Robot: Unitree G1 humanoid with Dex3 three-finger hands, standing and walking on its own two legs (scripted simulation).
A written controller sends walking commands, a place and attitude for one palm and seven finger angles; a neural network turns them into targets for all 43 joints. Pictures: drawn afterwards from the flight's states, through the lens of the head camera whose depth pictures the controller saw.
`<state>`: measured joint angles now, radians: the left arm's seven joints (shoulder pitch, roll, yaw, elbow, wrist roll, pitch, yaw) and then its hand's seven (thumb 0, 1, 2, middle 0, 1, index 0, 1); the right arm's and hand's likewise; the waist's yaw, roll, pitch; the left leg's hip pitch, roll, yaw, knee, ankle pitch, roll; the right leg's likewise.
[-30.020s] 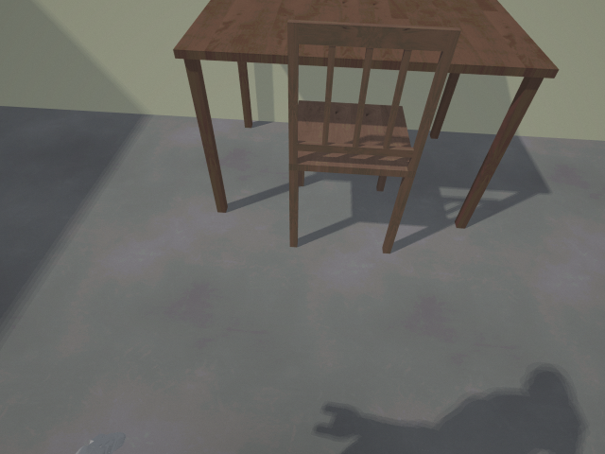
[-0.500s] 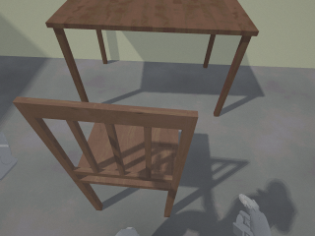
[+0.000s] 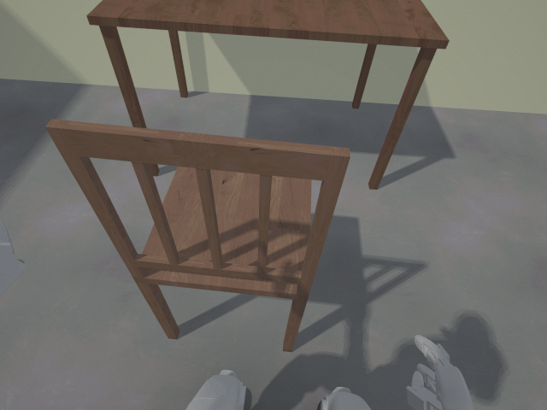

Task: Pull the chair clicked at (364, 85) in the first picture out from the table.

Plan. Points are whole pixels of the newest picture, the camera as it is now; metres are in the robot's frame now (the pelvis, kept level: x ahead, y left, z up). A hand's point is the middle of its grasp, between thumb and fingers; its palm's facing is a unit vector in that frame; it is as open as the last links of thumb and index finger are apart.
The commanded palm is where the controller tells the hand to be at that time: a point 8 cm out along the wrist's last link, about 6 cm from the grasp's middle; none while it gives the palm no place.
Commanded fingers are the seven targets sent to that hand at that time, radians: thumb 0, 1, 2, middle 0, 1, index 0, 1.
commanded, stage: stop stepping back and stand still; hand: left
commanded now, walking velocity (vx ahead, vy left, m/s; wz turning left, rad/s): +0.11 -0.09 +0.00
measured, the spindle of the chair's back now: (211, 224) +0.43 +0.16 -0.04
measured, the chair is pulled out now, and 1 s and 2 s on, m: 0.62 0.62 0.62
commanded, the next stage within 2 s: let the arm hang, fingers relaxed in 1.58 s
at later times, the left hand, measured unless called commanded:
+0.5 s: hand out of the picture +0.09 +0.32 +0.19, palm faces +0.57 -0.72 -0.38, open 7.4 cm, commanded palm +0.03 +0.32 +0.21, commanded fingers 0.00 0.90 0.90 -0.20 -0.30 -0.20 -0.30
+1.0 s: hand out of the picture -0.01 +0.31 +0.16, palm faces +0.46 -0.80 -0.38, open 7.4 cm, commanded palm -0.05 +0.32 +0.21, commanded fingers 0.00 0.90 0.90 -0.20 -0.30 -0.20 -0.30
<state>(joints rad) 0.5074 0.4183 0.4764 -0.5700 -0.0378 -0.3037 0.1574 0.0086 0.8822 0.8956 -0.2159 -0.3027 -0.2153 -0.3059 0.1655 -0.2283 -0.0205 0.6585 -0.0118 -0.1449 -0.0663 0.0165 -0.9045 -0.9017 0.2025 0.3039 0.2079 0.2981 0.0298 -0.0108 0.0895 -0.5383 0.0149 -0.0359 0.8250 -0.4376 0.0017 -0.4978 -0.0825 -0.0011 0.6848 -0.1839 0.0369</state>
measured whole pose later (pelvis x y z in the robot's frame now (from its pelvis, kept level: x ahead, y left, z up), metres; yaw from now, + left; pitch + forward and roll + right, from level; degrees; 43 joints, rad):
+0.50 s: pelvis -0.10 +0.01 +0.01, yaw +2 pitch -2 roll -1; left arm 0.43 0.42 0.50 -0.33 -0.05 -0.27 0.15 0.00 0.88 0.90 -0.21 -0.30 -0.21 -0.31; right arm 0.26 -0.21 -0.01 0.62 0.03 -0.11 -0.05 0.02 -0.90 -0.90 0.20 0.30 0.21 0.30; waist 0.00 -0.01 -0.03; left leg -0.31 -0.07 0.03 0.70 -0.38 0.06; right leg -0.23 -0.05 -0.02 0.73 -0.45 0.03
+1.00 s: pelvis -0.20 +0.03 +0.01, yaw -3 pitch -2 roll -4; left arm 0.52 0.36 0.45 -0.39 -0.04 -0.21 0.11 0.01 0.89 0.90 -0.21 -0.30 -0.21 -0.31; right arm 0.31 -0.20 -0.02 0.65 0.05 -0.04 -0.02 0.02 -0.91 -0.90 0.20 0.30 0.21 0.30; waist 0.03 0.02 -0.02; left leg -0.58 -0.01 -0.01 1.30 -0.42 0.05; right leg -0.21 0.00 -0.10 0.68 -0.43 0.00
